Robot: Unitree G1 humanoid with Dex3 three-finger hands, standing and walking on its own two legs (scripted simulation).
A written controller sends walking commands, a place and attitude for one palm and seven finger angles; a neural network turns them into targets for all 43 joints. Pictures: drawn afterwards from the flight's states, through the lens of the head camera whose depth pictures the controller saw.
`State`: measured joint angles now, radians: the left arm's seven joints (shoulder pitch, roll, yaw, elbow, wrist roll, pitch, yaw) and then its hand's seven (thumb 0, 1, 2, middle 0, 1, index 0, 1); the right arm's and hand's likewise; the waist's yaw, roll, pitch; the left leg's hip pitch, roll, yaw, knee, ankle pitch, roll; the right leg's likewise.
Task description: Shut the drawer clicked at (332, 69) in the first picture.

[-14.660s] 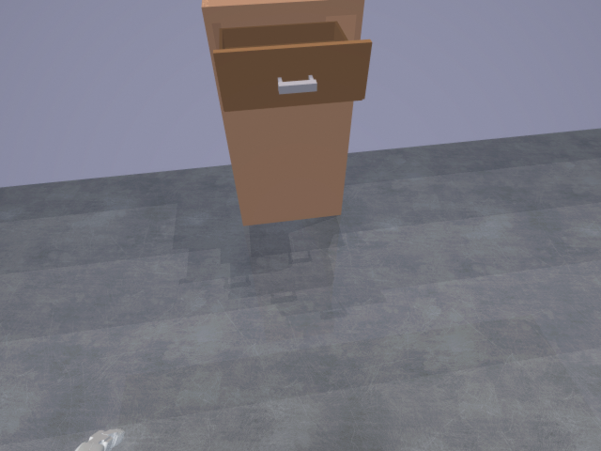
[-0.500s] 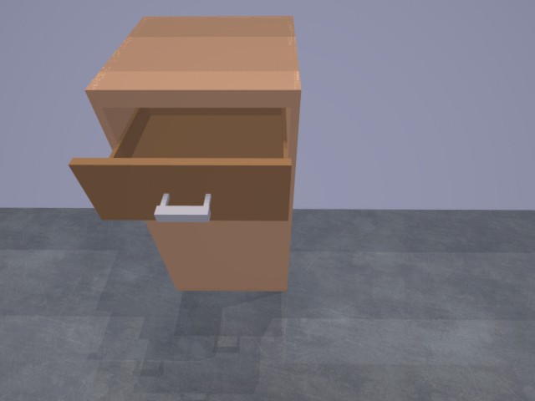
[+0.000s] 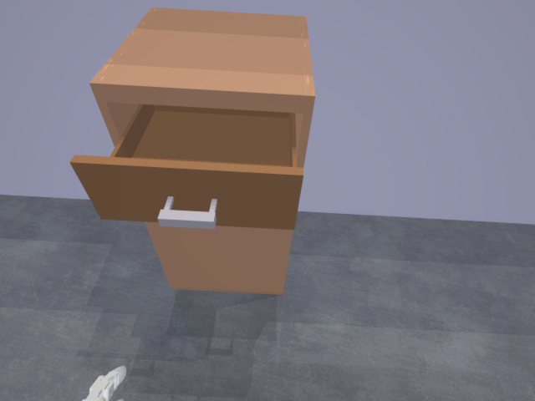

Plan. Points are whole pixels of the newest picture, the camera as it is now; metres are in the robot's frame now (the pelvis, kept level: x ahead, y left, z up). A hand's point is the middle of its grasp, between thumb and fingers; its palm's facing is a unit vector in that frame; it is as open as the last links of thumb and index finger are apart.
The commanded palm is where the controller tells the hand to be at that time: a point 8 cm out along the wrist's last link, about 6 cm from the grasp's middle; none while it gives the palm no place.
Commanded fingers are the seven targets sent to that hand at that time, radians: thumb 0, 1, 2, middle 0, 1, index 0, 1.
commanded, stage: raise the hand and make a fist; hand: left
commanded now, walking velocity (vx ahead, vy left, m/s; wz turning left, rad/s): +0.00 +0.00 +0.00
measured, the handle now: (189, 210) +0.43 +0.17 +0.01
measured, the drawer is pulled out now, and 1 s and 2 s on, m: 0.19 0.19 0.19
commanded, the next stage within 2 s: bring the fist close to the handle in 1.78 s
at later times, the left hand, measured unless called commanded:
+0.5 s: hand (152, 380) +0.15 +0.16 +0.02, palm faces +0.12 -0.99 -0.07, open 4.9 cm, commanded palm +0.14 +0.21 +0.01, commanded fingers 0.00 0.90 0.90 -0.84 -0.99 -0.84 -0.99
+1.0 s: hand (165, 342) +0.19 +0.15 +0.04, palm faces -0.03 -1.00 +0.00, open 3.1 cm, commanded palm +0.17 +0.21 +0.07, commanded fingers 0.00 0.90 0.90 -1.34 -1.53 -1.34 -1.53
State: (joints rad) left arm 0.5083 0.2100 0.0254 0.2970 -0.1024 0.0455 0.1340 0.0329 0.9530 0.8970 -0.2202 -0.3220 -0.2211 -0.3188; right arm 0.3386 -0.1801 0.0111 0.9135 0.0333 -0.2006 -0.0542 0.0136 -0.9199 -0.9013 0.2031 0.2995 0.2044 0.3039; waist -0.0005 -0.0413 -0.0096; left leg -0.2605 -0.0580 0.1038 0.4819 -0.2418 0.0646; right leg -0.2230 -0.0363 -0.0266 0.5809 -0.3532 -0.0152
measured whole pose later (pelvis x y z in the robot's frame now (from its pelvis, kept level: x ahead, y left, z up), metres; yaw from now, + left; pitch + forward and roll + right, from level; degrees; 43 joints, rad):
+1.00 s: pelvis -0.01 -0.01 -0.03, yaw +2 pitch +7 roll -1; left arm 0.49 0.20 0.06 -0.20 -0.25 -0.29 -0.20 0.01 0.90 0.90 -1.15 -1.33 -1.15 -1.33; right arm 0.25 -0.27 -0.02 0.56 0.04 -0.22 -0.05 0.01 -0.90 -0.90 0.20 0.30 0.20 0.30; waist -0.01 0.03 -0.08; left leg -0.58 0.00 0.05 0.83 -0.38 0.05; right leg -0.47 0.02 -0.07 0.80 -0.46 -0.02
